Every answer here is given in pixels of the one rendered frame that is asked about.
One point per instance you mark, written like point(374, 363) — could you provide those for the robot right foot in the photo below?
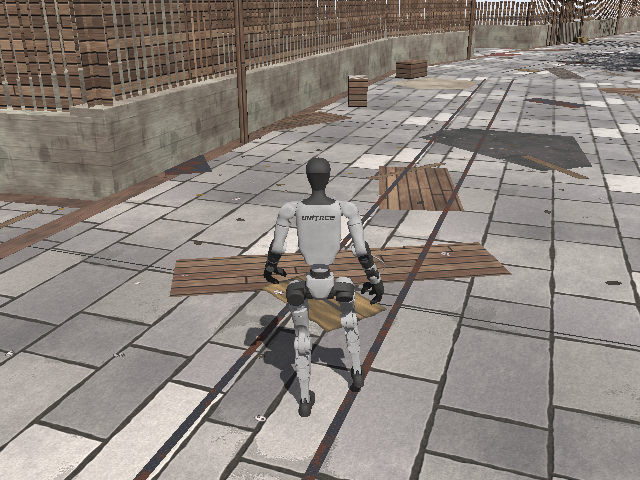
point(358, 379)

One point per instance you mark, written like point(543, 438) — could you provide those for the right robot hand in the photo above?
point(377, 289)

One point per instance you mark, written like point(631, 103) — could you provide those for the left robot hand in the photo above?
point(269, 278)

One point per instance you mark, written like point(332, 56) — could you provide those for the right robot forearm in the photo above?
point(369, 266)

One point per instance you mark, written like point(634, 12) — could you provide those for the left robot upper arm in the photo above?
point(287, 211)

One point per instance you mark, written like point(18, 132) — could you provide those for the right robot upper arm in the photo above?
point(350, 211)

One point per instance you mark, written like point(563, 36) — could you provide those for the humanoid robot head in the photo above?
point(318, 174)

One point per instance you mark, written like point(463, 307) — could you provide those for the left robot forearm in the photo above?
point(272, 259)

